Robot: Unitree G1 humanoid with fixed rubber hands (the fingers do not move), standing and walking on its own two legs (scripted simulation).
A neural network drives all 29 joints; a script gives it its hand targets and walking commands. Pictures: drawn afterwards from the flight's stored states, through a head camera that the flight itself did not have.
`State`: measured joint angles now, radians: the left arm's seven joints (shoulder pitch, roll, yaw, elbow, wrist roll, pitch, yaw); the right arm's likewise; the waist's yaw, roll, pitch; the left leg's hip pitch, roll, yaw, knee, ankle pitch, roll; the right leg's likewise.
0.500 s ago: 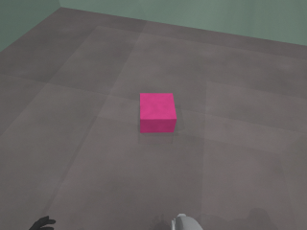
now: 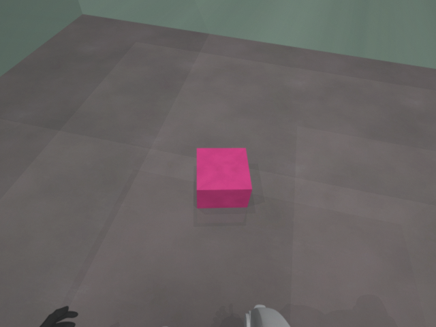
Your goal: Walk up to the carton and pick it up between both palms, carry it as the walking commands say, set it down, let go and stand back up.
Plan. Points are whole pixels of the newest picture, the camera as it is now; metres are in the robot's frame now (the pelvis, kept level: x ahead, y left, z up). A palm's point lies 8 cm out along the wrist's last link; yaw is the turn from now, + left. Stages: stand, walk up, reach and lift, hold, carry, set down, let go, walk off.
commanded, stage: walk up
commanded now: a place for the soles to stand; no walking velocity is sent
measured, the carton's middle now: (221, 177) +0.89 -0.07 -0.66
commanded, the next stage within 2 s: none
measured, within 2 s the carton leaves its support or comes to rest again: neither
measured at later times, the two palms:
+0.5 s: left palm (74, 291) +0.22 +0.27 -0.09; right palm (410, 292) +0.20 -0.37 -0.06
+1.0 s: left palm (108, 240) +0.31 +0.23 -0.08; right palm (397, 223) +0.34 -0.41 -0.06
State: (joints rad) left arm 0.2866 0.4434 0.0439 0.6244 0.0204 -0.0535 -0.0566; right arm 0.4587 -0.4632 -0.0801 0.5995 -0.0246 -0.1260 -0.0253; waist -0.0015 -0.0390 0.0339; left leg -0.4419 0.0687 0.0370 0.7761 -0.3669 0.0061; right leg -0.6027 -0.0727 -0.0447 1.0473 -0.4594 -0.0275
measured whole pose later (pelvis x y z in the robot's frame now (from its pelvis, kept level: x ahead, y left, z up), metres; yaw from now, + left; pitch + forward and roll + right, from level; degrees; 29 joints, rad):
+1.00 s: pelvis +0.22 -0.08 -0.01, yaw +1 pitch +0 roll +1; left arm 0.32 0.44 0.05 0.63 0.02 -0.06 -0.03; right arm 0.31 -0.46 -0.07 0.60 -0.02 -0.10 -0.01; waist 0.00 -0.02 0.05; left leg -0.52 0.06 0.03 0.83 -0.39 0.01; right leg -0.43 -0.06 -0.07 0.86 -0.43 -0.03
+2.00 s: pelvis +0.27 -0.06 -0.01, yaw +1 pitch +2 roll +0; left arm 0.31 0.44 0.05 0.63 0.01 -0.05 -0.04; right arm 0.31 -0.46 -0.06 0.60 -0.03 -0.12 0.00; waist 0.00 -0.03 0.05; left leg -0.51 0.03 0.03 0.86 -0.37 0.01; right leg -0.44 -0.08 -0.06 0.94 -0.47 -0.03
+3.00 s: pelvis +0.37 -0.10 -0.01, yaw +3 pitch +0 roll +0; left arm 0.32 0.44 0.05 0.63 0.02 -0.05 0.00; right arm 0.35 -0.46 -0.06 0.60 -0.03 -0.08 -0.01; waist 0.00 0.00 0.06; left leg -0.48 0.04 0.01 0.88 -0.40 0.01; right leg -0.48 -0.06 -0.05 0.94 -0.52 -0.03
